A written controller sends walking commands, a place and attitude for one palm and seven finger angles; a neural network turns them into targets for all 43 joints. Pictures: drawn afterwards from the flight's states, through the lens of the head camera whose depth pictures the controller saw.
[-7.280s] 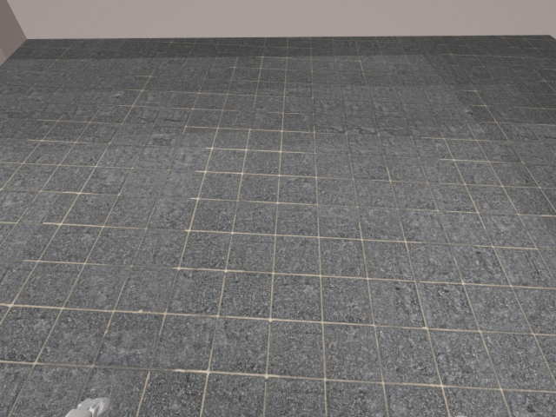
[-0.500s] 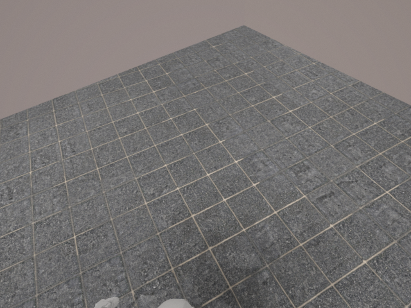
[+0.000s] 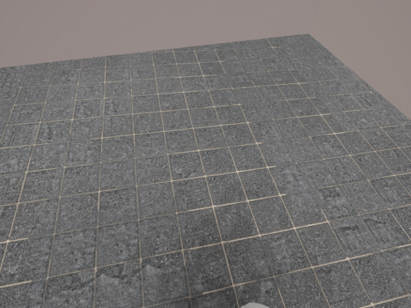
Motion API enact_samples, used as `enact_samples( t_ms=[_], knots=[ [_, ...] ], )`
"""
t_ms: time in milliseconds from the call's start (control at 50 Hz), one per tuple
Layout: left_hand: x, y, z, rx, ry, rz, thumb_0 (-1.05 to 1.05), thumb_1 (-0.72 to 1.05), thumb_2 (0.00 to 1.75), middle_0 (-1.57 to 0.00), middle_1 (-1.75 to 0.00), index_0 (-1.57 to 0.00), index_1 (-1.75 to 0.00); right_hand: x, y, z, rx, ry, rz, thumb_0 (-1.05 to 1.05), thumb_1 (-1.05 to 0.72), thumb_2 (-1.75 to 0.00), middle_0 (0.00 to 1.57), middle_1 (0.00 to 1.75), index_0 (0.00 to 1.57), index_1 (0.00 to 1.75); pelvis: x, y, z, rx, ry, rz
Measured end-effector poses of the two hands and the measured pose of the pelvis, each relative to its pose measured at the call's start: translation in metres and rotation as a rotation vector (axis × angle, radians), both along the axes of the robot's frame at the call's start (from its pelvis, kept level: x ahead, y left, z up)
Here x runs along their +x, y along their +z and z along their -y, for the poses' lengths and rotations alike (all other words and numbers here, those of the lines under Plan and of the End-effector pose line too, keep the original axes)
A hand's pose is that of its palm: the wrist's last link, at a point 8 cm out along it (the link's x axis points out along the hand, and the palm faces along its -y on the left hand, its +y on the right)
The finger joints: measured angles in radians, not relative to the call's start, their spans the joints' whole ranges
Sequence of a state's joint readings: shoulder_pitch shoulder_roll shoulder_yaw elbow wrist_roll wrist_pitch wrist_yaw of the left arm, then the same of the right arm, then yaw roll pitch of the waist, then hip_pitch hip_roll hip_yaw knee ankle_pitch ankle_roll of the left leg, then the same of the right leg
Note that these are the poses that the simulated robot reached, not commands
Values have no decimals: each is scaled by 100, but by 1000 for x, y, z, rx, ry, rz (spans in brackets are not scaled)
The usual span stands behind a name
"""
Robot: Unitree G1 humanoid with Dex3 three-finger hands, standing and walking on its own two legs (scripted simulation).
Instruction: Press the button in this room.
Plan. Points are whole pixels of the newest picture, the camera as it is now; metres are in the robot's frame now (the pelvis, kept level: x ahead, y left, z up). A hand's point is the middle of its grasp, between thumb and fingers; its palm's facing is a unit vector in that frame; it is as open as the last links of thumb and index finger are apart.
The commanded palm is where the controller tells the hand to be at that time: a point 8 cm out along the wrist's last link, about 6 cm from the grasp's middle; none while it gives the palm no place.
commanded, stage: turn or walk to find it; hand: left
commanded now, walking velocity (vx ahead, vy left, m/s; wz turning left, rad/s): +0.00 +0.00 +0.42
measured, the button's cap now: out of the picture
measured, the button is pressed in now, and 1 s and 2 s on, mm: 0 0 0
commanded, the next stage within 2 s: none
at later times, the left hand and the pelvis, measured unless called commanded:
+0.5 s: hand out of the picture +0.02 +0.15 -0.15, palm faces +0.24 -0.93 -0.27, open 7.4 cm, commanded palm none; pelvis -0.02 -0.05 +0.00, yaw +14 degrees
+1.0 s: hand out of the picture -0.09 +0.21 -0.16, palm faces +0.46 -0.85 -0.25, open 7.4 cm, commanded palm none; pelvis -0.05 -0.01 +0.00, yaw +25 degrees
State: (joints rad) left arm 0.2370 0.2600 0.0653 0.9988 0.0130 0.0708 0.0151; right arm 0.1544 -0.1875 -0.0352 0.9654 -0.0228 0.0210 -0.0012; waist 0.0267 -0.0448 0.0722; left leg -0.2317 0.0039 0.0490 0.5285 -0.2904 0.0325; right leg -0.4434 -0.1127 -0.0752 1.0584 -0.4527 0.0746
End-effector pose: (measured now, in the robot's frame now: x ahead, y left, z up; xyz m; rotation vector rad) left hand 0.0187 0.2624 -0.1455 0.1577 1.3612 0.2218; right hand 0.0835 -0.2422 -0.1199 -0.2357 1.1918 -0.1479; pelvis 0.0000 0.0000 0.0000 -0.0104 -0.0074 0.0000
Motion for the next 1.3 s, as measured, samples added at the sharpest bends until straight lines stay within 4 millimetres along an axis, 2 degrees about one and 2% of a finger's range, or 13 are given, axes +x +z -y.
enact_samples(
  t_ms=[140,240,320,440,560,640,740,820,920,1000,1160,1220,1300],
  knots=[
    [22,15,4,19,13,108,1,91,90,-20,-30,-20,-30,0,-3,-5,35,32,-1,0,-90,-90,20,30,21,30,-5,5,4,2,51,-1],
    [38,24,23,40,9,184,0,91,90,-20,-30,-20,-30,-11,-17,11,61,36,-34,0,-90,-90,20,30,21,30,-10,0,20,18,92,-5],
    [35,29,43,67,17,236,0,91,90,-20,-30,-20,-30,-18,-34,31,78,44,-67,1,-90,-90,20,30,21,30,-14,-7,36,26,136,-2],
    [0,36,60,64,93,207,0,91,90,-20,-30,-20,-30,-19,-30,48,66,95,-126,1,-90,-90,20,30,20,30,-18,1,45,42,205,6],
    [-44,28,65,41,177,142,0,91,90,-20,-30,-20,-30,-11,-23,45,39,165,-157,1,-91,-90,20,30,20,30,-22,4,44,48,267,5],
    [-80,16,58,22,242,92,0,91,89,-21,-30,-20,-30,7,-20,27,18,233,-138,1,-91,-90,20,30,20,30,-29,1,35,38,305,3],
    [-129,-9,36,-2,335,26,0,91,90,-21,-30,-20,-30,35,-16,-10,-9,327,-40,1,-91,-90,20,30,20,30,-40,-13,16,18,354,2],
    [-150,-9,22,-1,374,-21,1,91,90,-20,-30,-20,-30,43,-4,-35,-8,373,14,1,-90,-90,20,30,20,30,-47,-8,8,12,370,7],
    [-147,6,12,16,397,35,1,91,90,-20,-30,-20,-30,42,2,-51,9,414,15,0,-90,-90,20,30,21,30,-52,2,4,1,409,2],
    [-134,14,10,39,404,93,1,91,90,-20,-30,-20,-30,38,-1,-52,29,429,2,0,-90,-90,20,30,21,30,-54,4,8,2,442,-2],
    [-103,27,31,97,405,214,0,91,90,-20,-30,-20,-30,27,-26,-21,60,437,-68,0,-90,-90,20,30,21,30,-52,-4,35,25,512,-13],
    [-106,31,47,116,417,233,0,91,90,-20,-30,-20,-30,28,-34,-7,61,446,-95,1,-90,-90,20,30,21,30,-52,-6,46,24,545,-3],
    [-126,36,68,109,468,208,0,91,90,-20,-30,-20,-30,32,-30,5,47,475,-124,1,-90,-90,20,30,20,30,-53,0,53,41,585,3]
  ],
)
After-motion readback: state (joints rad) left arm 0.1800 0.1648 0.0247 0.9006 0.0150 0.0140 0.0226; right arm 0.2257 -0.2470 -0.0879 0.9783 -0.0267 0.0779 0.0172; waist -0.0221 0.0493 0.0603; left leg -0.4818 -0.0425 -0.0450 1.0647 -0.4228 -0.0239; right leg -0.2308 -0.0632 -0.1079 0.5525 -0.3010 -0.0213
